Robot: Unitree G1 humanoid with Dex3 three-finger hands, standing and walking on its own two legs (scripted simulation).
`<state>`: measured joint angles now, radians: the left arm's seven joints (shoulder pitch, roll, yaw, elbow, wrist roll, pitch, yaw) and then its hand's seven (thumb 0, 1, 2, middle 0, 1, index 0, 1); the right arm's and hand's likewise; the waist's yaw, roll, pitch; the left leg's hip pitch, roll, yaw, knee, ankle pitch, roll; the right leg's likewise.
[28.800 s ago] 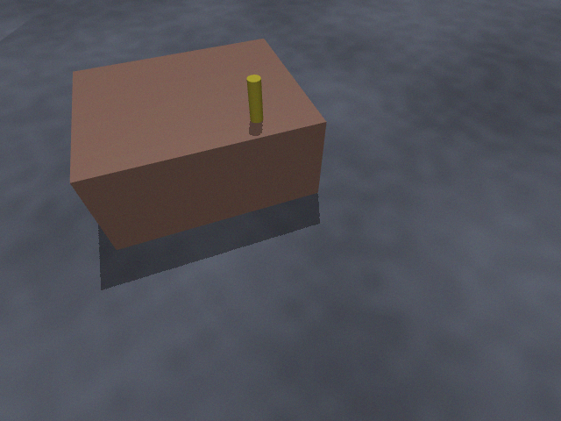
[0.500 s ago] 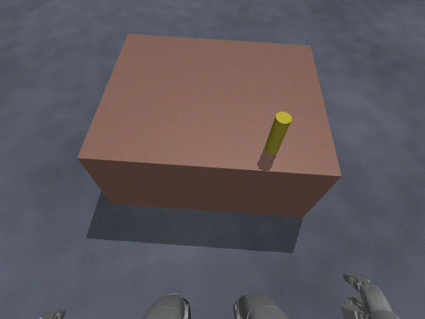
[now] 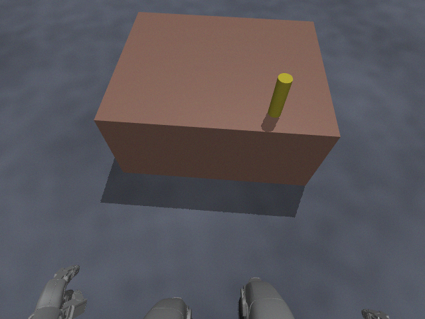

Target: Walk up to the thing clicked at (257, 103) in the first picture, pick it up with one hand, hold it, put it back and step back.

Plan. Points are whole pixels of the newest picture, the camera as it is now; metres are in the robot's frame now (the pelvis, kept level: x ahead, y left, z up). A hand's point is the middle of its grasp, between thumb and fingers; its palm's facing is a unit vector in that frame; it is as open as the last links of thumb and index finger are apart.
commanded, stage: step back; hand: right
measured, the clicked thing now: (279, 96) +0.83 -0.26 -0.24
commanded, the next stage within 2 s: stand in 1.70 s
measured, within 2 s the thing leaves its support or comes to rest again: neither
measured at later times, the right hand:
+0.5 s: hand out of the picture -0.07 -0.28 -0.14, palm faces +0.02 +0.92 -0.38, open 7.4 cm
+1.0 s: hand out of the picture -0.19 -0.28 -0.13, palm faces +0.02 +0.92 -0.38, open 7.4 cm
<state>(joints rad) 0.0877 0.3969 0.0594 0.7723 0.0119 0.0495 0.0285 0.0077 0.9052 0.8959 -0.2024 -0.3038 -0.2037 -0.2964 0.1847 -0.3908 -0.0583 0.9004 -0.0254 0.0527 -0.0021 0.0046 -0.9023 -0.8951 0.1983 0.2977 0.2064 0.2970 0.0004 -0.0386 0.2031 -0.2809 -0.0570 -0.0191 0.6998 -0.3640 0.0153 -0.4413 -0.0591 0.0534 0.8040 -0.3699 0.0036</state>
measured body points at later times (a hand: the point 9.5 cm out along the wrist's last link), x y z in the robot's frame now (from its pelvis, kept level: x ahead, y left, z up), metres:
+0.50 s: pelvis -0.16 +0.00 +0.01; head -0.11 -0.03 +0.46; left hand -0.07 +0.31 -0.09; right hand -0.08 -0.33 -0.11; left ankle -0.16 +0.14 -0.65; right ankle -0.14 -0.13 -0.71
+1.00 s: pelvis -0.27 +0.00 +0.02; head -0.26 -0.01 +0.47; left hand -0.21 +0.30 -0.11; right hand -0.19 -0.32 -0.10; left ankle -0.23 +0.13 -0.69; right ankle -0.28 -0.11 -0.71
